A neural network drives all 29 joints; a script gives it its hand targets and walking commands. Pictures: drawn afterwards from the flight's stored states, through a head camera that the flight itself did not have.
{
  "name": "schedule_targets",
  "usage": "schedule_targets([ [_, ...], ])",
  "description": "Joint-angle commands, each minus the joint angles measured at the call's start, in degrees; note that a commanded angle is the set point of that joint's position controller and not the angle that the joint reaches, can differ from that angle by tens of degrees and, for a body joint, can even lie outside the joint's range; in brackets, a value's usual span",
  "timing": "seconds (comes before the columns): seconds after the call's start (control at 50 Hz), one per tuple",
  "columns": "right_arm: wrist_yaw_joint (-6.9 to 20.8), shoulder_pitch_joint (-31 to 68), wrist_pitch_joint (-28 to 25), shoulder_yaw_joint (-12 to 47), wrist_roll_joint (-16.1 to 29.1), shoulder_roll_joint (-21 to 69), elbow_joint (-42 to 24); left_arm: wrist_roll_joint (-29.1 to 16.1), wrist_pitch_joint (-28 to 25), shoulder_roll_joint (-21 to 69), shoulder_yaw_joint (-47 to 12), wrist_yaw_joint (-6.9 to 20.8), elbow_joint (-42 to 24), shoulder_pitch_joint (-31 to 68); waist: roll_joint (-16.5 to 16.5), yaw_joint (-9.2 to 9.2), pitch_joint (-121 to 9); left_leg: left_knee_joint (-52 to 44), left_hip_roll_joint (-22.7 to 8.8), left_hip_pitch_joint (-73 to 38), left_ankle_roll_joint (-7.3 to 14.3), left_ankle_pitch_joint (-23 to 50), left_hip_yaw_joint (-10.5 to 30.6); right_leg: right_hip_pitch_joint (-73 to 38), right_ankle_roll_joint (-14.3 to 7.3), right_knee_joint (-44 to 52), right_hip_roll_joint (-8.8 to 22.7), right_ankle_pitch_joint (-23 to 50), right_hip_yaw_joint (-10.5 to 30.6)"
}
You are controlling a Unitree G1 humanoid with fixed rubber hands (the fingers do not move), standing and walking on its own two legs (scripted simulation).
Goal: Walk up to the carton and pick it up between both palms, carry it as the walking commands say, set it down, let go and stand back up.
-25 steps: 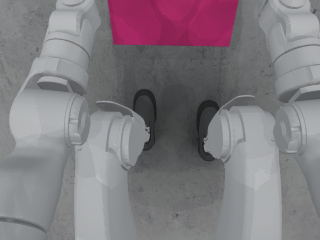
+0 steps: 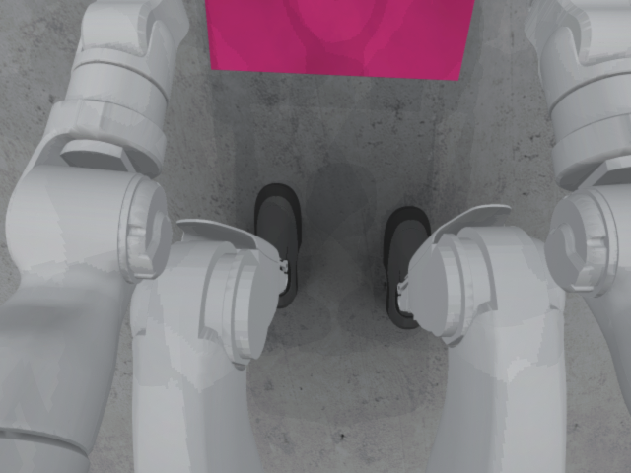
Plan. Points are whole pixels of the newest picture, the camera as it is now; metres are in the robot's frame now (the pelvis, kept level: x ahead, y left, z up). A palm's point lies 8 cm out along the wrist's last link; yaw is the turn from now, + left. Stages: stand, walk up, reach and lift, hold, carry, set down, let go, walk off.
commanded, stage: set down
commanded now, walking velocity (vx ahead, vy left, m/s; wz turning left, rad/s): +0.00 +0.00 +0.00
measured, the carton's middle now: out of the picture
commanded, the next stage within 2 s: none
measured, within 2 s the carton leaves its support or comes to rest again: rests again in 1.10 s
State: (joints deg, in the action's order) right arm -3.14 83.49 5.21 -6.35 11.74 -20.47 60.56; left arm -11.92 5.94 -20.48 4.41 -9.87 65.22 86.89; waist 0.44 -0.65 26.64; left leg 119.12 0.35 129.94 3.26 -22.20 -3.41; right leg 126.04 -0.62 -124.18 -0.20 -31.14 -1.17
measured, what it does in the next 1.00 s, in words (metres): stands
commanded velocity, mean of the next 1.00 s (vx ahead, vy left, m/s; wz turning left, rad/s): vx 0.00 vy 0.00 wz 0.00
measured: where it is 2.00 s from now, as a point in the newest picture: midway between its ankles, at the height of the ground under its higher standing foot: (342, 277)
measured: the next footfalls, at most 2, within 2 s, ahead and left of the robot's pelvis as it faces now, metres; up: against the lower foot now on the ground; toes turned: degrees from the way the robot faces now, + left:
none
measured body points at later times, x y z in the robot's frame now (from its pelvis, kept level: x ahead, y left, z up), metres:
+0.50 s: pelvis +0.00 +0.00 -0.01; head +0.38 -0.02 +0.23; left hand +0.57 +0.17 -0.19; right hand +0.57 -0.18 -0.19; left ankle +0.16 +0.10 -0.34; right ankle +0.13 -0.11 -0.34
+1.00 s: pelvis +0.01 +0.00 -0.01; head +0.39 -0.02 +0.22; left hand +0.57 +0.17 -0.20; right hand +0.57 -0.18 -0.20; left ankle +0.16 +0.10 -0.34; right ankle +0.13 -0.11 -0.34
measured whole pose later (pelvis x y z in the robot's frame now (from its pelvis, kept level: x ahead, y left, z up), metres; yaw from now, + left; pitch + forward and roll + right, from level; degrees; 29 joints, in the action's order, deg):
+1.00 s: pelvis +0.01 +0.00 -0.01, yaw +0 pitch +36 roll -1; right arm -1.5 85.3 4.9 -8.0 6.8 -19.6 60.6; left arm -11.9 1.6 -20.5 8.8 -8.3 66.9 85.9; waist 3.4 -1.1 25.1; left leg 120.6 0.4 132.7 3.3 -23.5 -3.4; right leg 128.7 -0.6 -125.6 -0.2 -32.6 -1.2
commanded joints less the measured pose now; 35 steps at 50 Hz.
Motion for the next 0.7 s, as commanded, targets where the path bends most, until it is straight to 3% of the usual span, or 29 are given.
schedule_targets([
  [0.0, 14.35, 21.63, 0.53, 11.19, -2.42, 47.07, -5.35, -2.25, -0.27, 55.88, -10.72, 17.38, -3.82, 20.04, 0.35, -5.16, -74.31, -0.5, 4.84, -37.0, -1.66, 7.08, 5.82, -17.16, -1.46, 7.67, -3.04, 7.57, -0.95],
  [0.06, 14.4, 21.95, 0.57, 10.11, -2.97, 46.72, -5.09, -1.71, -0.02, 56.05, -10.55, 17.56, -2.73, 18.99, 1.49, -5.74, -72.3, -0.6, 5.13, -36.2, -1.79, 5.96, 6.26, -14.83, -1.82, 7.6, -3.2, 6.34, -0.96],
  [0.08, 14.52, 20.14, 0.9, 9.94, -3.66, 46.49, -3.77, -2.52, -0.3, 54.99, -10.87, 17.78, -4.22, 19.46, -0.34, -7.06, -70.83, -0.72, 5.05, -34.29, -1.64, 5.26, 6.56, -14.61, -1.95, 7.47, -3.1, 5.92, -1.14],
  [0.12, 14.41, 19.51, 1.0, 10.2, -4.15, 46.9, -3.83, -1.75, -0.05, 54.92, -9.68, 17.76, -1.92, 18.25, -0.43, -5.58, -70.68, -0.4, 4.91, -34.48, -1.84, 5.27, 6.22, -15.13, -1.78, 8.27, -2.5, 5.52, -0.18],
  [0.14, 14.41, 19.56, 1.04, 10.1, -3.76, 46.91, -3.79, -1.39, -0.54, 53.9, -9.63, 17.73, -2.99, 18.05, -0.79, -6.01, -69.82, 0.14, 5.09, -32.1, -1.71, 4.72, 5.69, -14.45, -1.73, 8.08, -2.88, 5.29, -0.34],
  [0.18, 14.58, 20.47, 1.21, 10.54, -3.85, 46.94, -3.51, -0.43, -0.12, 52.86, -8.24, 17.66, -1.11, 17.76, -1.31, -4.14, -69.42, -0.39, 4.81, -32.31, -1.52, 4.04, 5.82, -15.04, -1.17, 8.09, -2.46, 5.09, -0.09],
  [0.28, 14.15, 17.44, 1.49, 9.71, -5.54, 47.71, -2.72, -0.88, -0.51, 52.44, -8.76, 18.48, -1.15, 17.2, -2.71, -5.6, -67.75, 0.43, 4.96, -28.16, -1.31, 4.18, 5.89, -15.24, -1.15, 7.69, -2.69, 6.23, -0.04],
  [0.3, 13.95, 17.7, 1.59, 10.08, -5.71, 47.35, -1.8, -0.61, -0.52, 51.26, -8.29, 18.38, -0.33, 17.74, -2.95, -4.73, -66.88, 0.26, 4.71, -27.95, -1.99, 4.4, 5.09, -16.71, -1.22, 8.64, -2.25, 6.8, 0.9],
  [0.32, 13.85, 17.69, 1.5, 9.56, -5.74, 47.55, -1.88, -0.36, -0.7, 50.73, -8.11, 18.43, -0.12, 17.37, -3.17, -5.46, -66.02, -0.22, 4.91, -27.25, -1.18, 2.89, 5.85, -15.02, -1.13, 8.03, -2.5, 5.49, 0.05],
  [0.34, 13.98, 17.17, 1.6, 9.89, -5.38, 47.85, -1.73, 0.56, -0.66, 50.57, -7.32, 18.35, 1.12, 16.2, -2.78, -4.29, -65.97, 0.25, 4.63, -27.05, -1.23, 2.44, 5.19, -15.07, -1.07, 8.43, -2.59, 4.95, 0.77],
  [0.38, 14.01, 16.47, 1.94, 9.18, -6.36, 47.63, -0.38, 0.72, -0.48, 49.98, -7.26, 18.46, 1.57, 16.28, -3.71, -5.37, -63.69, -0.01, 4.56, -25.51, -1.34, 2.2, 5.48, -14.75, -0.98, 8.51, -2.26, 4.96, 0.74],
  [0.44, 14.03, 16.31, 1.85, 9.3, -6.65, 47.35, -0.76, 1.57, -0.44, 48.86, -6.17, 18.56, 3.28, 14.7, -4.24, -4.54, -62.63, -0.54, 4.5, -26.17, -1.11, 1.53, 5.77, -14.32, -0.73, 8.55, -2.22, 4.27, 0.58],
  [0.46, 14.05, 16.7, 1.91, 8.66, -6.76, 46.8, -0.8, 1.33, -0.2, 49.82, -6.75, 18.56, 3.64, 15.28, -2.55, -4.58, -63.5, -0.13, 4.51, -27.13, -1.38, 2.69, 5.91, -13.42, -0.95, 8.15, -2.23, 4.82, 0.76],
  [0.48, 14.08, 14.83, 1.83, 8.39, -7.21, 46.84, 0.73, 1.42, -0.7, 48.92, -7.37, 18.47, 1.36, 16.78, -3.1, -4.97, -62.12, 0.09, 4.48, -25.69, -1.45, 2.22, 6.08, -13.04, -1.22, 7.77, -2.32, 4.99, 0.85],
  [0.5, 14.13, 15.76, 1.77, 8.89, -6.66, 46.62, 0.85, 1.91, -0.63, 49.5, -7.06, 18.44, 2.41, 15.74, -2.38, -4.14, -62.56, -0.25, 4.49, -26.67, -1.35, 2.1, 5.8, -13.38, -1.05, 7.85, -2.48, 4.38, 0.88],
  [0.56, 13.93, 13.54, 1.92, 8.33, -7.85, 45.87, 1.66, 2.08, -0.59, 48.73, -6.42, 18.56, 3.55, 14.4, -3.17, -5.34, -60.45, 0.03, 4.45, -25.47, -1.62, 2.28, 5.65, -13.31, -1.09, 7.96, -2.32, 5.0, 0.84],
  [0.58, 13.88, 14.22, 1.83, 8.44, -7.58, 46.95, 0.82, 2.15, -0.86, 48.43, -6.4, 18.53, 2.09, 14.35, -3.56, -4.27, -60.74, 0.2, 4.82, -24.73, -1.56, 2.55, 5.47, -13.49, -1.13, 7.68, -2.61, 4.98, 0.84],
  [0.62, 13.85, 14.89, 1.61, 8.95, -7.57, 45.94, 0.97, 2.5, -1.16, 47.12, -6.41, 18.3, 2.37, 14.82, -3.12, -4.01, -61.17, 0.24, 4.29, -25.82, -1.57, 3.77, 5.45, -13.95, -0.73, 7.81, -2.25, 5.91, 1.18],
  [0.68, 13.59, 14.02, 1.6, 8.58, -8.04, 45.29, 1.27, 2.73, -0.86, 47.47, -6.26, 18.22, 4.34, 13.55, -3.51, -4.64, -59.1, -0.12, 4.06, -26.15, -1.53, 3.12, 6.29, -13.59, -0.59, 7.55, -2.15, 5.6, 1.21],
])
